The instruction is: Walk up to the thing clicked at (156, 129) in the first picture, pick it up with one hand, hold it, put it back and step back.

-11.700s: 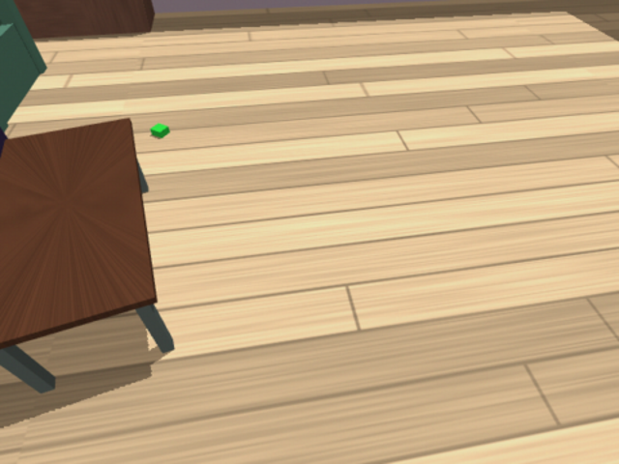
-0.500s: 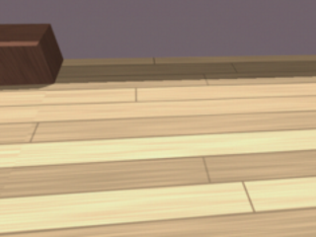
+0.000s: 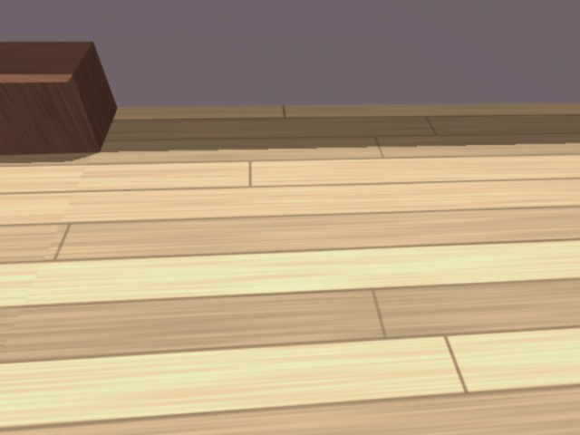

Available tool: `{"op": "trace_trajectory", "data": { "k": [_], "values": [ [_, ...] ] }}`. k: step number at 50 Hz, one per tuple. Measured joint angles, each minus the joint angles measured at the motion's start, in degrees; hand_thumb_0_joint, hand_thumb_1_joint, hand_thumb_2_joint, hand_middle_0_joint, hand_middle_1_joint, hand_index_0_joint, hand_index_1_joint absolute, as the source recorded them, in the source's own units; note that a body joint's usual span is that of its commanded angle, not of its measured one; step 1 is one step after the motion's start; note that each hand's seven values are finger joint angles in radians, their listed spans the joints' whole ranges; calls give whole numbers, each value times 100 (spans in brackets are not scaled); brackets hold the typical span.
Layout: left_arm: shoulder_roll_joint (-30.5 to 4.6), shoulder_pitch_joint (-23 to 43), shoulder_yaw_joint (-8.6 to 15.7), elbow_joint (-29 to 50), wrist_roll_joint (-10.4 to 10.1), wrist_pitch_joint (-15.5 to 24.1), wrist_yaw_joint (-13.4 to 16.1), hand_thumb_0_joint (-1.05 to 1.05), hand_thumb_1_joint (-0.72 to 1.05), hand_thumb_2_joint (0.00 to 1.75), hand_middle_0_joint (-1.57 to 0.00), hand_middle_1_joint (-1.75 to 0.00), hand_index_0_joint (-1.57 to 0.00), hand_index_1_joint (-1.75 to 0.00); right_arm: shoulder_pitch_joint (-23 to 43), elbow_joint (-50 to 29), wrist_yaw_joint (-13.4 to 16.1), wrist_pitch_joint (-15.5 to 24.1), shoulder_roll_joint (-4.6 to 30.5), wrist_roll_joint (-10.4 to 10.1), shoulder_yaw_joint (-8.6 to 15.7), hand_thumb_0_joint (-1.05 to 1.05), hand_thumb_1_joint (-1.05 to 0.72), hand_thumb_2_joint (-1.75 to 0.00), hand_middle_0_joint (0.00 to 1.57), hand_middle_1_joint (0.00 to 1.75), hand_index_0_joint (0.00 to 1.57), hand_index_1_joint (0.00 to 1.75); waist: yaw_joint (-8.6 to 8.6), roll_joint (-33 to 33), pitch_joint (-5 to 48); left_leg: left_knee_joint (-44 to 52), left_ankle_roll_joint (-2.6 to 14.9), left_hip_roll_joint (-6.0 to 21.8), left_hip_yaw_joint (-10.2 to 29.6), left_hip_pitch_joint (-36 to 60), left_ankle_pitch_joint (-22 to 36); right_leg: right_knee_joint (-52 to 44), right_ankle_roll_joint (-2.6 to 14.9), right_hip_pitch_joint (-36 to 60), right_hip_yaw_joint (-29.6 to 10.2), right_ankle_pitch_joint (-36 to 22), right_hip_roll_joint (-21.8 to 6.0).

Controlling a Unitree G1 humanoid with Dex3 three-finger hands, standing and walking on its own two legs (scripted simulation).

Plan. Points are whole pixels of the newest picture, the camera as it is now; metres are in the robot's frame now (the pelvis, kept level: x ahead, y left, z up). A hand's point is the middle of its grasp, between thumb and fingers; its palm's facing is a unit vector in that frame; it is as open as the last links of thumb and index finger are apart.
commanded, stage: stand
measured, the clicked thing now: out of the picture +0.08 +0.67 -0.76
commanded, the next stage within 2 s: walk up in 1.96 s
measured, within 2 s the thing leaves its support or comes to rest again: neither
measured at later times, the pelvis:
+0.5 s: pelvis +0.01 +0.00 +0.00, yaw +0 degrees
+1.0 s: pelvis +0.01 +0.00 +0.00, yaw +0 degrees
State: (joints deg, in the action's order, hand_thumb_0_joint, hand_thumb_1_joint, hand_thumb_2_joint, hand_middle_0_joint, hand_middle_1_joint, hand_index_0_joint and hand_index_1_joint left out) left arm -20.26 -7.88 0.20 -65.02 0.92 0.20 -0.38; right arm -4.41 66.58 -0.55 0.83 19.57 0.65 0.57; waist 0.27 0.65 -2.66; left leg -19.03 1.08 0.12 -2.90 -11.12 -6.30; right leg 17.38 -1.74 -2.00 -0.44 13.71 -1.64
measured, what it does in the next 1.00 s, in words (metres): stands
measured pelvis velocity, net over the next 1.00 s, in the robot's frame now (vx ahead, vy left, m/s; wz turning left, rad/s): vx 0.01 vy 0.00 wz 0.00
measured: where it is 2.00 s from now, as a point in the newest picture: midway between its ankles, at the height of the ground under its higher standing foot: outside the picture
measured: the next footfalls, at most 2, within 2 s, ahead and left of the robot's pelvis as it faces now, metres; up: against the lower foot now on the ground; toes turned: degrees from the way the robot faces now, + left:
none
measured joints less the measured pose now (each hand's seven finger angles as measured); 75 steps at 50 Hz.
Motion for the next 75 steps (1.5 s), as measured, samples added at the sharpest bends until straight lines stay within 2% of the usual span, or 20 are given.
{"op": "trace_trajectory", "data": {
  "k": [23, 57, 75],
  "values": [
    [16, 29, -21, 88, -13, 24, 23, 1, 90, 90, -20, -30, -20, -30, 34, -87, -3, -4, 12, -5, -13, 1, -90, -90, 21, 30, 20, 29, 4, -27, -18, -93, -43, 54, 41, 48, -109, -110, 36, 151, 33, 14, 57],
    [-28, -81, -25, 122, 9, -8, 14, 1, 90, 90, -20, -30, -20, -30, -86, -78, 3, -6, 7, 6, -7, 1, -90, -90, 21, 30, 20, 29, -6, 19, -14, -78, 33, -45, 20, 46, -119, -92, -36, 139, 29, 41, -45],
    [-10, -107, -52, 171, 5, 10, 37, 1, 90, 90, -20, -30, -20, -30, -53, -105, 14, -2, 12, -1, -6, 1, -90, -90, 21, 30, 20, 29, -25, -8, 8, -108, 17, -42, 37, 81, -170, -93, -24, 194, 45, 83, -40]
  ]
}}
